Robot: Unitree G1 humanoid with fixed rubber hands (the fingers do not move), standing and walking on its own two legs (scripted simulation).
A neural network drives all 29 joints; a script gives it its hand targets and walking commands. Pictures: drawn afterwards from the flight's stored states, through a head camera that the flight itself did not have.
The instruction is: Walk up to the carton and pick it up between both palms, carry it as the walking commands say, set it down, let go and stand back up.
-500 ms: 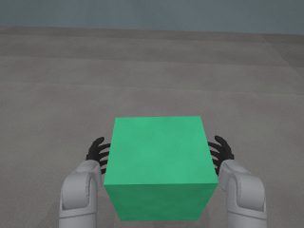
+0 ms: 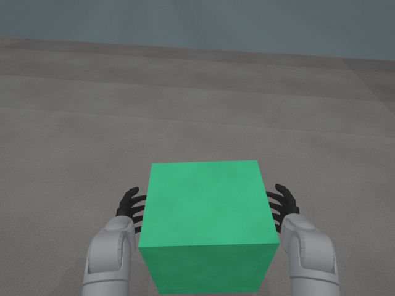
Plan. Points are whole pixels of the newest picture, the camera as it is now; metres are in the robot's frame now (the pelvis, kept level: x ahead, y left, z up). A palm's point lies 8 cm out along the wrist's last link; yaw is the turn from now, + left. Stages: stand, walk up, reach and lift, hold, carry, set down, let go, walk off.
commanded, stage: carry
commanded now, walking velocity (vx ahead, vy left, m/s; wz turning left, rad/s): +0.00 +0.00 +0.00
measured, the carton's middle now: (206, 229) +0.30 +0.00 -0.02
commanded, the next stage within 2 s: hold in 1.16 s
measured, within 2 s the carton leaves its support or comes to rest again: neither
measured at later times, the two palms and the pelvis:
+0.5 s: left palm (130, 218) +0.28 +0.16 +0.04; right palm (289, 222) +0.28 -0.16 +0.05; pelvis +0.01 +0.00 +0.00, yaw +0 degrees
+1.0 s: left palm (135, 217) +0.28 +0.15 +0.04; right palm (291, 222) +0.28 -0.17 +0.05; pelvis +0.02 +0.00 +0.00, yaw -1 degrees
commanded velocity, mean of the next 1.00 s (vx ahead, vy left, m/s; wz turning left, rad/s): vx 0.00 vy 0.00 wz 0.00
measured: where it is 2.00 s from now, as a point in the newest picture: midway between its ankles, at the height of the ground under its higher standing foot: outside the picture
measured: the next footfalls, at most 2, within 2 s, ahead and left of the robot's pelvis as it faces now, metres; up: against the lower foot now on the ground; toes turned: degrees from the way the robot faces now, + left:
none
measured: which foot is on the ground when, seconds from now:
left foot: down 0.00-1.00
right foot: down 0.00-1.00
